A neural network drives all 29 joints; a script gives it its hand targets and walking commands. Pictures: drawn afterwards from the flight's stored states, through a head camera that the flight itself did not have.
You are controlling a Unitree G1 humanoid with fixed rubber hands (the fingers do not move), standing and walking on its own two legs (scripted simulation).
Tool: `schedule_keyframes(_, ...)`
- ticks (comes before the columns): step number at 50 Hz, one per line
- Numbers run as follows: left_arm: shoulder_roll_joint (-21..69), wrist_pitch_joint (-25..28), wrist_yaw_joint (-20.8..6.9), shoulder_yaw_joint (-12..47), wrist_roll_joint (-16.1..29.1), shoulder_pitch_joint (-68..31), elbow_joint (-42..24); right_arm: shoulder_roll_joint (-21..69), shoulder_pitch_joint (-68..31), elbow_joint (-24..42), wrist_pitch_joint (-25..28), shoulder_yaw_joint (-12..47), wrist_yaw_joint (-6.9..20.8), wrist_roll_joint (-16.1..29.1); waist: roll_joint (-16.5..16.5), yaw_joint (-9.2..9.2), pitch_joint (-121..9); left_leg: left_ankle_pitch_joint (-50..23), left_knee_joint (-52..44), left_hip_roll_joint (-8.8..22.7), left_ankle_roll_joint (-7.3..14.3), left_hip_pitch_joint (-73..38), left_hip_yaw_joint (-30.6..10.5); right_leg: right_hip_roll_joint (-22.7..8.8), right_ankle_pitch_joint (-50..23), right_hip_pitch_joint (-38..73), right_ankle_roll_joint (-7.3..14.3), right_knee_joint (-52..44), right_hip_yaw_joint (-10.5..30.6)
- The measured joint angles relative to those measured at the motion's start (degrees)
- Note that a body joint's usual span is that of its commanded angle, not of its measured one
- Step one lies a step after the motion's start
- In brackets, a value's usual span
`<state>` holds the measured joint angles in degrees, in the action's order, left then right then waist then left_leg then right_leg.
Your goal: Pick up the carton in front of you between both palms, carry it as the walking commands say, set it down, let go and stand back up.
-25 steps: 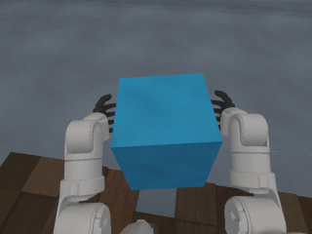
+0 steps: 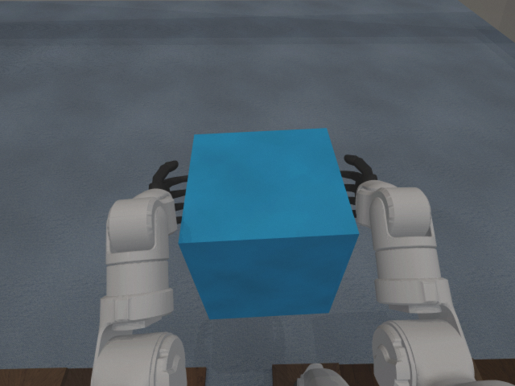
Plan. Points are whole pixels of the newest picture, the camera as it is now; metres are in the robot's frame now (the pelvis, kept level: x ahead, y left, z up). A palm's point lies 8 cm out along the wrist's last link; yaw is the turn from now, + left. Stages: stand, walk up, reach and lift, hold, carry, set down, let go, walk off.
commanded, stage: carry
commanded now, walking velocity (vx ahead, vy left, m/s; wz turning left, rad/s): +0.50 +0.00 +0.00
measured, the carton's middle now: (265, 228) +0.36 -0.02 +0.04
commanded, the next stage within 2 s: none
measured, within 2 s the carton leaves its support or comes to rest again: neither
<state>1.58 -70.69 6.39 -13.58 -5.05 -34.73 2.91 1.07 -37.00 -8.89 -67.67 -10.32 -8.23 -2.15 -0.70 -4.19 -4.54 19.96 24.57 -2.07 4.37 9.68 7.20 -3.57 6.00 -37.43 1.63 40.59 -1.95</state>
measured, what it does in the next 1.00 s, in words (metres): goes down: right foot, then left foot 0.03 m lower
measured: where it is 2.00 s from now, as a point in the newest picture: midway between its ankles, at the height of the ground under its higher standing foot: (238, 186)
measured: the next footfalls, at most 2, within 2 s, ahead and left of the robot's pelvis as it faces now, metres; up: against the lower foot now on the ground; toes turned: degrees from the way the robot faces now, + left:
right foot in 0.10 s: +0.22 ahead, -0.12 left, -0.01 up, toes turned -5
left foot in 0.64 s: +0.55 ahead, +0.08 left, -0.04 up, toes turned +8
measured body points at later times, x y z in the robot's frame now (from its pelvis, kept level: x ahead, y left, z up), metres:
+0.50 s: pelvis +0.27 -0.04 -0.01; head +0.30 -0.05 +0.44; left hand +0.58 +0.13 +0.08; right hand +0.60 -0.18 +0.07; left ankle +0.41 +0.11 -0.71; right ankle +0.18 -0.11 -0.75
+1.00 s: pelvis +0.56 +0.03 -0.03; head +0.56 +0.05 +0.42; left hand +0.91 +0.18 +0.08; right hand +0.90 -0.13 +0.08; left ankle +0.51 +0.07 -0.78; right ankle +0.69 -0.13 -0.69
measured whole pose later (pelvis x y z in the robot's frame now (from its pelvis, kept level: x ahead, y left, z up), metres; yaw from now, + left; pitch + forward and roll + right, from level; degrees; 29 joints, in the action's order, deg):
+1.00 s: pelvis +0.56 +0.03 -0.03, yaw +0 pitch +3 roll -1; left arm 1.8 -71.8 6.2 -8.9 -5.3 -31.6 -0.1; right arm 1.9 -30.0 -0.7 -69.8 -10.2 -7.1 -3.9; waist -1.0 -1.7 -4.4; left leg 15.8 21.1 -2.7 6.6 9.5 9.0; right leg -5.8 7.4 -44.2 0.2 56.7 -2.7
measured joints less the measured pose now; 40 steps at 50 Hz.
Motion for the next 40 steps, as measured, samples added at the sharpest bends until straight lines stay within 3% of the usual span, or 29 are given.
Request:
schedule_keyframes(5, -1.14, 0.16, -0.02, 0.30, 1.02, -1.39, 4.40, -0.60, -0.44, -2.54, -0.63, 0.82, 0.03, -0.42, 0.26, 1.49, -2.35, 8.50, 6.53, 1.19, -2.81, -3.36, -1.09, 2.20, -2.92, 9.35, 1.79, -13.85, -4.17)
schedule_keyframes(7, -0.49, 1.85, -0.02, 0.87, 0.67, -1.99, 6.61, -1.77, -0.40, -3.18, -0.15, 0.65, 0.17, 0.01, 2.18, 2.91, -2.01, 10.38, 19.53, 2.76, -3.50, 1.02, -2.88, 3.42, -0.20, 8.92, 2.47, -9.47, -5.36)
schedule_keyframes(9, 0.15, 2.55, -0.02, 1.51, 0.18, -1.52, 7.56, -2.18, 0.49, -3.18, -0.11, 0.29, 0.25, 0.34, 2.01, 3.84, -1.01, 9.65, 33.03, 1.82, -3.33, 7.72, -5.09, 3.53, 4.01, 9.68, 3.11, -7.55, -5.49)
schedule_keyframes(11, 0.39, 2.29, -0.03, 1.91, 0.34, 0.25, 6.45, -1.78, 1.48, -2.41, -0.71, 0.37, 0.23, 0.06, 1.59, 4.27, 0.20, 6.88, 38.38, 1.85, -3.13, 13.72, -5.36, 3.55, 5.06, 11.82, 2.95, -9.19, -5.39)
schedule_keyframes(15, 1.02, 1.67, 0.07, 2.00, 0.84, 3.69, 0.70, -0.35, 3.39, 2.35, -1.67, 0.49, 0.23, -0.84, 1.66, 4.87, 3.01, 0.02, 35.11, 4.14, -3.80, 22.87, -5.57, 4.16, 5.58, 16.52, 3.50, -13.71, -5.32)
schedule_keyframes(21, 4.44, 2.64, 0.10, 1.18, 0.67, 9.28, -10.12, 3.65, 10.02, 14.86, -1.14, -0.93, 0.33, -2.20, 2.27, 5.82, 3.90, -9.42, 24.34, 7.22, -5.66, 29.88, -5.85, 5.25, 8.72, 23.64, 3.06, -18.07, -4.90)
schedule_keyframes(26, 7.85, 3.36, -0.76, 2.06, -0.54, 16.30, -17.00, 7.31, 18.02, 23.43, -0.71, -1.29, 0.95, -3.81, 2.46, 6.34, 1.58, -19.46, 11.41, 6.82, -5.53, 27.69, -3.54, 5.19, 13.54, 31.65, 1.47, -20.59, -4.44)
schedule_keyframes(29, 7.40, 2.78, -1.12, 4.03, -0.47, 18.84, -19.28, 7.88, 21.47, 26.76, -1.12, -0.34, 1.19, -4.15, 2.47, 6.99, 0.05, -24.21, 3.87, 5.60, -4.07, 23.76, -1.77, 5.19, 18.10, 36.51, 0.17, -20.01, -4.18)
schedule_keyframes(32, 6.97, 1.50, -1.12, 4.56, -0.41, 19.55, -20.89, 7.58, 22.02, 27.82, -2.08, 0.73, 1.35, -4.30, 2.14, 7.14, -1.27, -24.46, -1.92, 4.16, -2.63, 17.29, 0.78, 4.78, 24.67, 39.47, -1.25, -13.70, -3.47)
schedule_keyframes(34, 5.25, 0.85, -1.15, 4.64, 0.09, 18.51, -20.57, 7.80, 20.79, 26.48, -1.80, 1.20, 1.39, -4.79, 0.22, 6.08, -1.77, -14.15, 2.10, 2.81, 0.60, 16.08, 1.94, 3.08, 27.21, 34.98, -1.52, 1.46, -2.10)
schedule_keyframes(37, 3.09, -0.76, -1.11, 4.89, 0.65, 16.37, -18.41, 7.39, 18.72, 23.68, -2.54, 1.55, 1.36, -5.36, -0.32, 4.70, -0.85, -10.55, 6.42, 2.33, 2.22, 15.60, 2.62, 3.66, 23.54, 22.42, -0.80, 23.41, 1.05)
schedule_keyframes(40, 3.04, -2.43, -0.89, 5.09, 0.32, 14.07, -16.10, 6.29, 18.13, 22.58, -3.91, 1.06, 1.28, -4.74, -0.32, 3.86, -0.04, -9.27, 4.03, 1.48, 2.29, 12.01, 2.67, 1.83, 16.73, 11.78, -0.39, 27.44, 0.53)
